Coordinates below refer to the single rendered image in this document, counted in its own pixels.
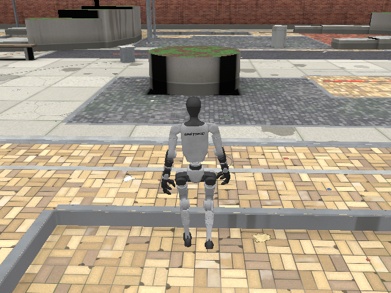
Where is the humanoid robot head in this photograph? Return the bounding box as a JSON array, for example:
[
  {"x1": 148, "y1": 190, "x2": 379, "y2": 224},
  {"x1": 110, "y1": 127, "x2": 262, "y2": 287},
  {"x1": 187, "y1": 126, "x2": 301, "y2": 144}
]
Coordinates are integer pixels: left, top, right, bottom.
[{"x1": 184, "y1": 96, "x2": 205, "y2": 126}]

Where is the right robot upper arm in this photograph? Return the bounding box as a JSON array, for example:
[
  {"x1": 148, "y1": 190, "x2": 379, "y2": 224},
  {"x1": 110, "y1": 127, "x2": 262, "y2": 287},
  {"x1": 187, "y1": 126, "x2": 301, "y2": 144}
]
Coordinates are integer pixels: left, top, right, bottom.
[{"x1": 207, "y1": 123, "x2": 224, "y2": 156}]

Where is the right robot hand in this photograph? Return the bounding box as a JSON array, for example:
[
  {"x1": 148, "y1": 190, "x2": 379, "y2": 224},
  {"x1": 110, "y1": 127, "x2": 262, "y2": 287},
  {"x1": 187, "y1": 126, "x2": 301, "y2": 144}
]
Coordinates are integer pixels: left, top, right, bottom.
[{"x1": 216, "y1": 171, "x2": 230, "y2": 185}]

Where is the robot left forearm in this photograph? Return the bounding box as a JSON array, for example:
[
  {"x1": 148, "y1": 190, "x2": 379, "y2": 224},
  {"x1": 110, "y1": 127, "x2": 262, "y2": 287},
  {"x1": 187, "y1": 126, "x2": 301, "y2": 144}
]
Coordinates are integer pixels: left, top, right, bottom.
[{"x1": 162, "y1": 150, "x2": 174, "y2": 180}]

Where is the robot right forearm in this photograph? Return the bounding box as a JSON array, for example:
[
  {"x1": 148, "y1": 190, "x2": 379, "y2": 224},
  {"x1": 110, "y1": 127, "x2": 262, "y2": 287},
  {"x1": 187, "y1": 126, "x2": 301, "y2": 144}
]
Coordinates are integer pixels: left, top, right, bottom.
[{"x1": 217, "y1": 147, "x2": 229, "y2": 173}]

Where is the right robot shin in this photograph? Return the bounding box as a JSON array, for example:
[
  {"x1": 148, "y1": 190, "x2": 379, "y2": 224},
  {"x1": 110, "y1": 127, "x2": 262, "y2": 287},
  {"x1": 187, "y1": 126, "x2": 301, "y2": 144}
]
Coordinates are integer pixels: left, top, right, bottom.
[{"x1": 205, "y1": 200, "x2": 214, "y2": 241}]

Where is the left robot hand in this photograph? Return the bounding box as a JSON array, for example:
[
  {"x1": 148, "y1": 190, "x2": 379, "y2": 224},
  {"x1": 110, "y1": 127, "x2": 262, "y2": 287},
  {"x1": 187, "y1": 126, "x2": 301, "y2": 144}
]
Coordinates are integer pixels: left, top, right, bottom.
[{"x1": 161, "y1": 179, "x2": 175, "y2": 195}]

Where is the left robot upper arm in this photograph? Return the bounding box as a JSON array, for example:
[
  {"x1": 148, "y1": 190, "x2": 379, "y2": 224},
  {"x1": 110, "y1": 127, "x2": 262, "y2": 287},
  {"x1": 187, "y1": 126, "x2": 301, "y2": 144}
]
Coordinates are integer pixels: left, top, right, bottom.
[{"x1": 167, "y1": 124, "x2": 181, "y2": 159}]

